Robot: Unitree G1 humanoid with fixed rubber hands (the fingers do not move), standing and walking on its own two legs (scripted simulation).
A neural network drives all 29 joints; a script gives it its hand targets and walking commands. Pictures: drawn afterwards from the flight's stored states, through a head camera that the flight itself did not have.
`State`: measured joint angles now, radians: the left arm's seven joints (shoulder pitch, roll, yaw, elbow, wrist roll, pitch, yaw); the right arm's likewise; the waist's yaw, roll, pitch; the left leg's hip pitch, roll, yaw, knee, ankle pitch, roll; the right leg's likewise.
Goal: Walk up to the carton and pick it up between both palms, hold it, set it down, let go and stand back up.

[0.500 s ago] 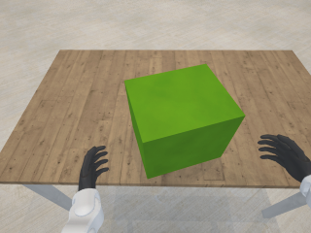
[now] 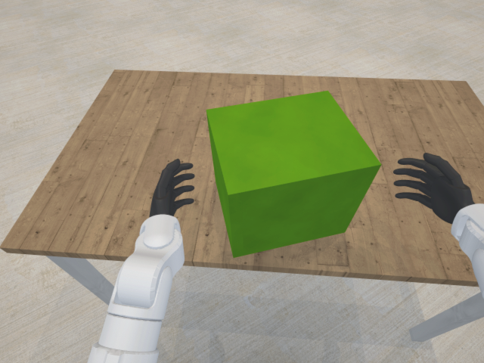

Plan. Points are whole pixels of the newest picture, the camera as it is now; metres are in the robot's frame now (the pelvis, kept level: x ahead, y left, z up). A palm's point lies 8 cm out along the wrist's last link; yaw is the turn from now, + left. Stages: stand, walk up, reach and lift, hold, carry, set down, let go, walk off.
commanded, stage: reach and lift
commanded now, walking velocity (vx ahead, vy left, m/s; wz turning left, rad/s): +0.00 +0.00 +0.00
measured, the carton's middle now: (280, 175) +0.48 +0.00 +0.01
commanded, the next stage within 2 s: none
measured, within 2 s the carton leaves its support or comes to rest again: neither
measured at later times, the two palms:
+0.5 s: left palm (180, 181) +0.39 +0.17 +0.08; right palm (421, 165) +0.48 -0.24 +0.08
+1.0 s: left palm (179, 217) +0.38 +0.19 -0.03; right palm (379, 189) +0.50 -0.21 -0.02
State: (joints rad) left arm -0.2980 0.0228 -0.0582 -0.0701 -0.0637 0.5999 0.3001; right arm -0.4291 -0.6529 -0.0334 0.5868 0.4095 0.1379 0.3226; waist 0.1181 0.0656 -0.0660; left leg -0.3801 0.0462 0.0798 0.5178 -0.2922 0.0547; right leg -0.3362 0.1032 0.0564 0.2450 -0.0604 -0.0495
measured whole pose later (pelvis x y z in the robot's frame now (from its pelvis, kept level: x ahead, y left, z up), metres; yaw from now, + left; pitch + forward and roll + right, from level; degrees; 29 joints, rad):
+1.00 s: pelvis +0.00 -0.04 -0.02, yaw +0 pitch +32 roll -1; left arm -0.53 0.05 0.12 0.20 -0.06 0.25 0.26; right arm -0.73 -0.53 -0.01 0.63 0.41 -0.10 0.17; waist 0.17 0.01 -0.07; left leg -0.86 0.04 0.08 0.52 -0.22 0.01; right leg -0.87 0.10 0.05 0.36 -0.05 -0.05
